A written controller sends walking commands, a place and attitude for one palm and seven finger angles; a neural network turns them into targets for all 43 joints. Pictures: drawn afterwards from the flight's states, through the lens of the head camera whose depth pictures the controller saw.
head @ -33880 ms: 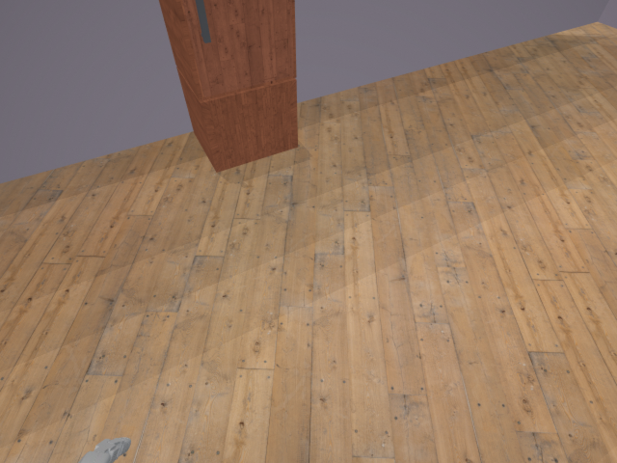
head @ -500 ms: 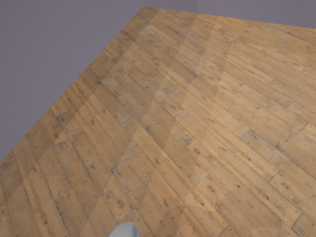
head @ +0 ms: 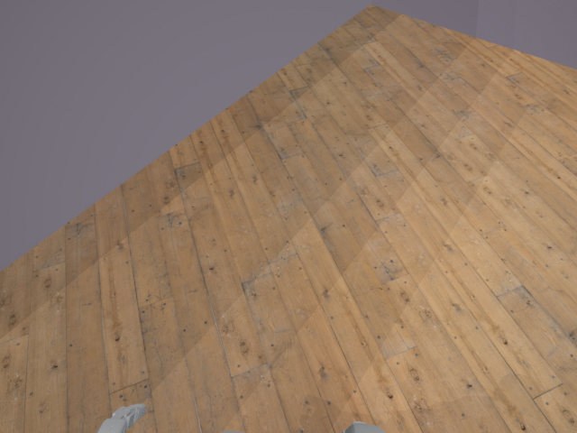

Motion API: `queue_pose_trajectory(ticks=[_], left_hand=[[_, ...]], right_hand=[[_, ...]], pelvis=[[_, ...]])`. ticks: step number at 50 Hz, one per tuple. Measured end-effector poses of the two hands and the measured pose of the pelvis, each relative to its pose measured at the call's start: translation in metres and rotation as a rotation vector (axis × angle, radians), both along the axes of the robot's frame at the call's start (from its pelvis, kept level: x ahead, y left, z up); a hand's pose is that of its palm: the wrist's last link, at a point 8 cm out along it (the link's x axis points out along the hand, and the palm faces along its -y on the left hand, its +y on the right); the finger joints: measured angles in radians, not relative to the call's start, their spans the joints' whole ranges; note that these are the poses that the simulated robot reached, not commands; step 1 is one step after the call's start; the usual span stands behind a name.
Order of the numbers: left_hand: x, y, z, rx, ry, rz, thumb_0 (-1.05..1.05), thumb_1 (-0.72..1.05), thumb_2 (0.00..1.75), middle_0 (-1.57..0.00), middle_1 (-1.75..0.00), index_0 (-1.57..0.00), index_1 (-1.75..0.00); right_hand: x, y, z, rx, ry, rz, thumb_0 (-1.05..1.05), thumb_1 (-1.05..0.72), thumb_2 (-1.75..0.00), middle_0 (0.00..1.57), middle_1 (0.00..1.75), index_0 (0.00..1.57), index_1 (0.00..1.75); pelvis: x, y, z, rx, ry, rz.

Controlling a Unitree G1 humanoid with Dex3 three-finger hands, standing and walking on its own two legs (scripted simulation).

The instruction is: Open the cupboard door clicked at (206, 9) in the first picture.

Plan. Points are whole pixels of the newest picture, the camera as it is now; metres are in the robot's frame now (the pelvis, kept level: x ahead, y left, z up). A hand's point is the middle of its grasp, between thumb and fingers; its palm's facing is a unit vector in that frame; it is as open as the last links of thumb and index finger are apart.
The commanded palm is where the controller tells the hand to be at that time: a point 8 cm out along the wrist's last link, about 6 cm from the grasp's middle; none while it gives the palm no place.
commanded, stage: turn to face it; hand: left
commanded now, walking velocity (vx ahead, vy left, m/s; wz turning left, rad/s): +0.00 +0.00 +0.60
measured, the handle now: out of the picture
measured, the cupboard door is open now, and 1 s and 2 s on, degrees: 39 39 39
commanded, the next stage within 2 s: none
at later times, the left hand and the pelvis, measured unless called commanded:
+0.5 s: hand out of the picture -0.01 +0.20 -0.18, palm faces +0.35 -0.90 -0.25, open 7.4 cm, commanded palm none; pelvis +0.01 -0.02 -0.01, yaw +19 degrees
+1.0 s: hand out of the picture +0.00 +0.14 -0.14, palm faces +0.56 -0.78 -0.28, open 7.4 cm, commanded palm none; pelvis +0.05 -0.07 +0.01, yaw +36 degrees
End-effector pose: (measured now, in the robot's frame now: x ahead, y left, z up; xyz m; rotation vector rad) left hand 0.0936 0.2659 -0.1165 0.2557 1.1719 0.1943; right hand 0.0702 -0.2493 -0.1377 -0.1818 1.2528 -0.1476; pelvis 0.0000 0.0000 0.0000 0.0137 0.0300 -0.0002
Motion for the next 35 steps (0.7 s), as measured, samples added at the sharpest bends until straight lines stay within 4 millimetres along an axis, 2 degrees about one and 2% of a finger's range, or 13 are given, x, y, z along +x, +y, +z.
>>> queue_pose_trajectory(ticks=[3,5,9,14,19,23,26,31,35], left_hand=[[0.004,-0.016,0.001,0.02,-0.047,0.007,0.01,0.91,0.9,-0.2,-0.3,-0.2,-0.3],[-0.002,-0.027,0.005,0.024,-0.054,0.017,0.01,0.91,0.9,-0.2,-0.3,-0.2,-0.3],[-0.022,-0.045,0.011,0.006,-0.031,0.073,0.01,0.9,0.9,-0.2,-0.3,-0.2,-0.3],[-0.05,-0.059,0.006,-0.037,0.01,0.152,0.01,0.9,0.9,-0.2,-0.3,-0.2,-0.3],[-0.084,-0.05,-0.008,-0.059,0.033,0.26,0.01,0.91,0.9,-0.21,-0.3,-0.2,-0.3],[-0.117,-0.033,-0.03,-0.076,0.068,0.348,0.01,0.91,0.9,-0.21,-0.3,-0.2,-0.3],[-0.133,-0.022,-0.035,-0.068,0.111,0.398,0.01,0.91,0.9,-0.2,-0.3,-0.2,-0.3],[-0.131,-0.015,-0.019,-0.052,0.081,0.444,0.01,0.91,0.9,-0.2,-0.3,-0.2,-0.3],[-0.12,-0.018,-0.008,-0.032,0.035,0.465,0.01,0.91,0.9,-0.2,-0.3,-0.19,-0.3]], right_hand=[[-0.002,-0.018,-0.014,0.016,0.022,0.001,0.01,-0.9,-0.89,0.21,0.3,0.21,0.3],[0.001,-0.028,-0.017,0.016,0.038,0.011,0.01,-0.9,-0.89,0.21,0.3,0.21,0.3],[0.016,-0.04,-0.009,0.013,0.048,0.052,0.01,-0.9,-0.89,0.2,0.3,0.2,0.3],[0.045,-0.037,0.004,0.009,0.033,0.127,0.01,-0.91,-0.9,0.2,0.3,0.2,0.3],[0.085,-0.015,0.009,-0.007,-0.004,0.247,0.01,-0.91,-0.9,0.2,0.3,0.2,0.3],[0.119,0.012,0.008,-0.027,-0.083,0.34,0.01,-0.91,-0.9,0.2,0.3,0.2,0.3],[0.13,0.027,0.013,-0.035,-0.116,0.389,0.01,-0.9,-0.89,0.2,0.3,0.2,0.3],[0.131,0.034,0.02,-0.04,-0.087,0.438,0.01,-0.9,-0.89,0.2,0.3,0.2,0.3],[0.131,0.03,0.016,-0.026,-0.047,0.466,0.01,-0.9,-0.89,0.21,0.3,0.21,0.3]], pelvis=[[0.001,-0.017,-0.008,0.01,0.003,0.034],[0.0,-0.023,-0.007,0.011,-0.007,0.065],[0.003,-0.031,0.003,0.032,-0.016,0.12],[0.007,-0.037,0.009,0.046,-0.012,0.189],[0.008,-0.033,0.004,0.034,-0.015,0.262],[0.009,-0.021,-0.011,0.01,-0.014,0.319],[0.008,-0.019,-0.011,0.01,-0.015,0.346],[0.011,-0.021,0.0,-0.011,-0.007,0.398],[0.017,-0.029,0.004,-0.016,-0.001,0.439]])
